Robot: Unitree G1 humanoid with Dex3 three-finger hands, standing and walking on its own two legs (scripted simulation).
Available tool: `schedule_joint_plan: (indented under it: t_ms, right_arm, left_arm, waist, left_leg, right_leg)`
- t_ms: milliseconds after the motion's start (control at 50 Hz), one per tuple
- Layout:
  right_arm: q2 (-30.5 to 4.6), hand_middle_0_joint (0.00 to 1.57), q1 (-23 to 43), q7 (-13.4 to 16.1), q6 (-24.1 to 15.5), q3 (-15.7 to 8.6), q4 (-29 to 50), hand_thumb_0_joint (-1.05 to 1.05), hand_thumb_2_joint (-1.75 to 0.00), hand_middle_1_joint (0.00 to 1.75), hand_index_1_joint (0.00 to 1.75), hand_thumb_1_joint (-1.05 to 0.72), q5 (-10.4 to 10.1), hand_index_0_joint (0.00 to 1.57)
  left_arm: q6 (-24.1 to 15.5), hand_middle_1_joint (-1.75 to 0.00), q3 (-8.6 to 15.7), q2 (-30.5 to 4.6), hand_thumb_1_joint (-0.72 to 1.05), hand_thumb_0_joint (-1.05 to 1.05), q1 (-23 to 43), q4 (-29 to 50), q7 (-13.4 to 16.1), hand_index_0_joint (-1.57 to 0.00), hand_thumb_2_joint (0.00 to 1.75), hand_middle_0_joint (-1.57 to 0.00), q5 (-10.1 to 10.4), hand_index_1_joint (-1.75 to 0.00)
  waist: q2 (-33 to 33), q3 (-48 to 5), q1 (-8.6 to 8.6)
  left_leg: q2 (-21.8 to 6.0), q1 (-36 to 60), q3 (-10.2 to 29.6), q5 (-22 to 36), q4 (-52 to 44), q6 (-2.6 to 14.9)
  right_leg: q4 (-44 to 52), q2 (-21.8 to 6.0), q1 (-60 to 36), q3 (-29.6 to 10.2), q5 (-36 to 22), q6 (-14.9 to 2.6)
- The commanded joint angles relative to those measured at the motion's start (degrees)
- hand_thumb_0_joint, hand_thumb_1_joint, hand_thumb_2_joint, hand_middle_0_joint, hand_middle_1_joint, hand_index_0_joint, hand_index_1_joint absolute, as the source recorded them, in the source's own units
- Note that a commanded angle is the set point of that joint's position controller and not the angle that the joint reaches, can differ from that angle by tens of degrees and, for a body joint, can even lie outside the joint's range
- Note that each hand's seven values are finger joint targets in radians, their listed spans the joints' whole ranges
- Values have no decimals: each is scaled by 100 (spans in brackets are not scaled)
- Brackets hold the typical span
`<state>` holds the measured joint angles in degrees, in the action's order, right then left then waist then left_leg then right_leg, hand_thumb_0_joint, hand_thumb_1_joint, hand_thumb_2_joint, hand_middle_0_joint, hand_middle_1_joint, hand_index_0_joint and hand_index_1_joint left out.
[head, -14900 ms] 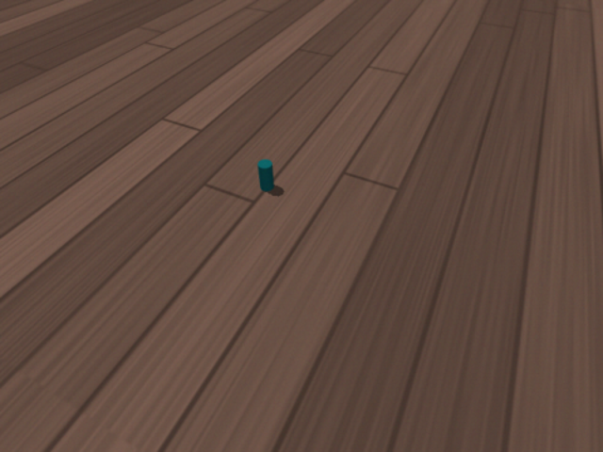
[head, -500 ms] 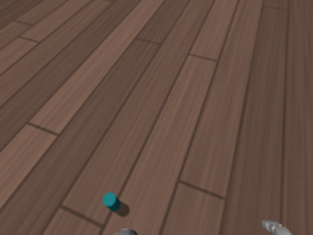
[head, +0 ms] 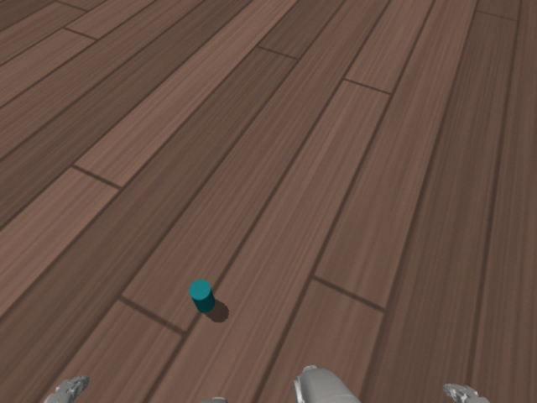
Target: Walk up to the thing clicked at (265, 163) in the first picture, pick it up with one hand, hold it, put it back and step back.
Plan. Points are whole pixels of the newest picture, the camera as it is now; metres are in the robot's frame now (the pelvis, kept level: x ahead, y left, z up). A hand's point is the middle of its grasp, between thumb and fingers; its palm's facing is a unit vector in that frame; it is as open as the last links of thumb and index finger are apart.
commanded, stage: walk up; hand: left
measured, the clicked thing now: (202, 296) +0.50 +0.21 -0.68
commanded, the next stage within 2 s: stand in 1.38 s
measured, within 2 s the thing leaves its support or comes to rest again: neither
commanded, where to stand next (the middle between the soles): +0.15 +0.02 m, yaw -2 degrees
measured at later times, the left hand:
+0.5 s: hand out of the picture -0.03 +0.28 -0.13, palm faces -0.04 -0.90 -0.44, open 7.4 cm
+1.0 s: hand out of the picture -0.08 +0.26 -0.14, palm faces -0.03 -0.95 -0.32, open 7.4 cm
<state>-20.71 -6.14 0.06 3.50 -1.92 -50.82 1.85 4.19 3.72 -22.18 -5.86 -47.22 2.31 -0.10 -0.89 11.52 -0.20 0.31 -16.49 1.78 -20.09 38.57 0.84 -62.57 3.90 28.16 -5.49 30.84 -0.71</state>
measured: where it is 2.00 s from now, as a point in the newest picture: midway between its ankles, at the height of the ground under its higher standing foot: outside the picture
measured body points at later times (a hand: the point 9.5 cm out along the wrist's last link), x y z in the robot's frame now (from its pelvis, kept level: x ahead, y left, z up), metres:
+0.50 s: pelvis -0.14 +0.01 +0.00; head -0.10 -0.01 +0.44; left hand -0.03 +0.32 -0.10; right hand -0.09 -0.31 -0.14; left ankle -0.16 +0.14 -0.72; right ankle -0.11 -0.13 -0.72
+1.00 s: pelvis -0.16 +0.02 +0.01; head -0.16 +0.02 +0.46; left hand -0.08 +0.31 -0.11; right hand -0.10 -0.29 -0.11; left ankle -0.16 +0.13 -0.72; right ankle -0.16 -0.11 -0.72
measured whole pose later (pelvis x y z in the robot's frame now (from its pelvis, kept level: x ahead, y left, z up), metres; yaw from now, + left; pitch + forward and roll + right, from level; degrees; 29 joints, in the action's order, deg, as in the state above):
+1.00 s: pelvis -0.16 +0.02 +0.01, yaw -3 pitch -2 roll +0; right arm -20.6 -10.4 -0.5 -1.1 -1.5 -58.1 1.7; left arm -0.6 1.7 -19.5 -11.1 -58.2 -1.1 -0.5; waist 0.2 2.1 0.6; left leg 0.5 -10.3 1.1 -16.5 29.0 0.5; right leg -28.4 0.2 11.6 -2.2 14.6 0.6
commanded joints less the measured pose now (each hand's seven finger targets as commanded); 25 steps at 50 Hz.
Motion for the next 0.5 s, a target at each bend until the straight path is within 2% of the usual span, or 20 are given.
schedule_joint_plan:
  t_ms: [0, 60, 100, 120, 160, 180, 200, 220, 240, 260, 280, 300, 320, 360, 380, 400, 420, 440, 460, 480]
  right_arm:
    - [-1419, 20, 397, 165, -158, -396, 633, 0, -90, 30, 30, -90, 5, 20]
    - [-1424, 20, 66, 164, -135, -432, 667, 0, -90, 30, 30, -90, 5, 20]
    - [-1492, 20, -59, 139, -98, -451, 673, 0, -90, 30, 30, -90, 0, 20]
    - [-1532, 20, -9, 122, -72, -458, 691, 0, -90, 30, 30, -90, -22, 20]
    - [-1571, 20, 196, 95, 3, -437, 720, 0, -90, 30, 30, -90, -144, 20]
    - [-1393, 20, 143, 80, 12, -364, 729, 0, -90, 30, 30, -90, -184, 20]
    - [-1082, 20, 83, 58, -2, -289, 814, 0, -90, 30, 30, -90, -236, 20]
    - [-1127, 20, 461, 157, 42, -334, 914, 0, -90, 30, 30, -90, -200, 20]
    - [-1336, 20, 387, 177, 79, -436, 842, 0, -90, 30, 30, -90, -215, 20]
    - [-1409, 20, 68, 164, 61, -431, 668, 0, -90, 30, 30, -90, -239, 20]
    - [-1351, 20, -200, 155, 8, -431, 548, 0, -90, 30, 30, -90, -283, 20]
    - [-1306, 20, -322, 157, -28, -407, 517, 0, -90, 30, 30, -90, -261, 20]
    - [-1298, 20, -325, 157, -81, -393, 514, 0, -90, 30, 30, -90, -209, 20]
    - [-1272, 20, -352, 111, -120, -385, 432, 0, -90, 30, 30, -90, -135, 20]
    - [-1247, 20, -206, 80, -151, -373, 519, 0, -90, 30, 30, -90, -109, 20]
    - [-1230, 20, -129, 50, -195, -371, 517, 0, -90, 30, 30, -90, -83, 20]
    - [-1177, 20, -218, 34, -241, -374, 459, 0, -90, 30, 30, -90, -60, 20]
    - [-1141, 20, -465, 28, -297, -388, 321, 0, -90, 30, 30, -90, -51, 20]
    - [-1075, 20, -769, 23, -352, -404, 139, 0, -90, 30, 30, -90, -22, 20]
    - [-1143, 20, -845, 45, -421, -451, 45, 0, -90, 30, 30, -90, 39, 20]
  left_arm:
    - [-208, -30, 378, -1033, 90, 0, -591, 307, 29, -20, 90, -20, 6, -30]
    - [-263, -30, 334, -931, 90, 0, -486, 362, -6, -20, 90, -20, -48, -30]
    - [-316, -30, 329, -914, 90, 0, -520, 348, -23, -20, 90, -20, -49, -30]
    - [-358, -30, 327, -903, 90, 0, -637, 285, -27, -20, 90, -20, -55, -30]
    - [-428, -30, 338, -906, 90, 0, -1051, 6, -24, -20, 90, -20, -112, -30]
    - [-476, -30, 403, -1154, 90, 0, -1064, 8, -12, -20, 90, -20, -193, -30]
    - [-512, -30, 536, -1655, 90, 0, -1015, 62, -37, -20, 90, -20, -248, -30]
    - [-480, -30, 621, -2177, 90, 0, -696, 300, -45, -20, 90, -20, -235, -30]
    - [-514, -30, 605, -2051, 90, 0, -440, 423, -17, -20, 90, -20, -183, -30]
    - [-518, -30, 497, -1667, 90, 0, -79, 497, -7, -20, 90, -20, -156, -30]
    - [-506, -30, 431, -1429, 90, 0, 111, 489, 7, -20, 90, -20, -191, -30]
    - [-502, -30, 460, -1407, 90, 0, 115, 495, 14, -20, 90, -20, -222, -30]
    - [-513, -30, 437, -1313, 90, 0, -53, 512, 7, -20, 90, -20, -227, -30]
    - [-512, -30, 433, -1240, 90, 0, -287, 453, -27, -20, 90, -20, -267, -30]
    - [-515, -30, 471, -1297, 90, 0, -370, 460, -18, -20, 90, -20, -313, -30]
    - [-513, -30, 494, -1347, 90, 0, -495, 413, -40, -20, 90, -20, -309, -30]
    - [-493, -30, 494, -1397, 90, 0, -452, 399, -69, -20, 90, -20, -284, -30]
    - [-452, -30, 472, -1432, 90, 0, -397, 398, -110, -20, 90, -20, -252, -30]
    - [-408, -30, 418, -1407, 90, 0, -302, 384, -140, -20, 90, -20, -196, -30]
    - [-371, -30, 288, -1069, 90, 0, -512, 341, -152, -20, 90, -20, -156, -30]
  waist:
    - [997, -1114, 185]
    - [1098, -1147, -69]
    - [1179, -1355, -127]
    - [1239, -1502, -94]
    - [1069, -1707, 140]
    - [739, -1661, 127]
    - [-718, -1475, 72]
    - [-1485, -1172, 428]
    - [-957, -905, 258]
    - [-295, -872, -4]
    - [-199, -976, -167]
    - [-582, -1079, -156]
    - [-644, -1174, -22]
    - [-722, -1122, 193]
    - [-994, -1138, 272]
    - [-1041, -1172, 371]
    - [-1162, -1223, 319]
    - [-1156, -1278, 211]
    - [-940, -1294, 33]
    - [-321, -1361, 37]
  left_leg:
    - [-1482, 568, 1037, 3488, -1093, 1303]
    - [-1574, 967, 1074, 3577, -923, 1400]
    - [-1449, 1110, 982, 3299, -795, 1261]
    - [-1383, 1180, 979, 3072, -681, 1177]
    - [-1221, 736, 780, 2682, -272, 864]
    - [-1033, -20, 750, 1904, -81, 553]
    - [-113, -1309, 420, 169, 885, 116]
    - [397, -1163, 537, -1633, 2372, -57]
    - [260, -980, 1211, -1599, 3233, -100]
    - [469, -980, 1331, -1196, 3491, -85]
    - [586, -1063, 1097, -926, 3411, -99]
    - [581, -981, 916, -821, 3428, -172]
    - [476, -876, 784, -801, 3049, -219]
    - [375, -994, 437, -898, 2032, -242]
    - [143, -1141, 378, -1019, 1298, -203]
    - [74, -899, 221, -1114, 696, -177]
    - [12, -571, 62, -1188, 79, -125]
    - [24, -25, -71, -839, -760, -71]
    - [111, 704, -211, 35, -1714, -9]
    - [-151, 1371, 482, 267, -2063, 64]
  right_leg:
    - [-764, 22, -27, -208, -27, 85]
    - [538, -144, -300, 35, 123, 263]
    - [1671, -255, -672, 338, -121, 229]
    - [2355, -261, -895, 462, -451, 183]
    - [3940, -191, -1809, 751, -1797, 73]
    - [4018, -481, -2239, 173, -2179, -55]
    - [4009, -1625, -2504, -1594, -2675, -512]
    - [4352, -2882, -1118, -2762, -3424, -1677]
    - [4354, -2921, -511, -2697, -3442, -1722]
    - [3918, -2316, -733, -1679, -3788, -1457]
    - [3634, -1861, -1056, -979, -3956, -1195]
    - [3609, -1782, -1113, -751, -3704, -1152]
    - [3575, -1645, -1265, -611, -3283, -1067]
    - [3763, -1486, -1707, -562, -1856, -954]
    - [3816, -1606, -2114, -761, -1508, -970]
    - [3818, -1685, -2128, -835, -1236, -991]
    - [3770, -1738, -2062, -865, -1128, -988]
    - [3551, -1719, -1858, -812, -1414, -931]
    - [3205, -1552, -1446, -524, -1618, -734]
    - [2574, -1258, -847, -322, -1565, -436]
